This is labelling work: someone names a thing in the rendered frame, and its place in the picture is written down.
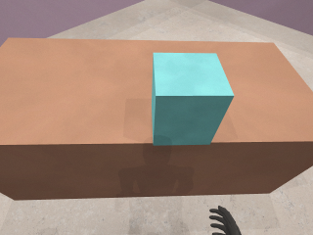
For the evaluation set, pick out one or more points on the carton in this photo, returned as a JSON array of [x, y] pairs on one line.
[[190, 96]]

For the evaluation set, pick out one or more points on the pedestal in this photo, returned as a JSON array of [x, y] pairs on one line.
[[76, 122]]

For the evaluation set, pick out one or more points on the right robot hand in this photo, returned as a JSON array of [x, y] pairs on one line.
[[230, 226]]

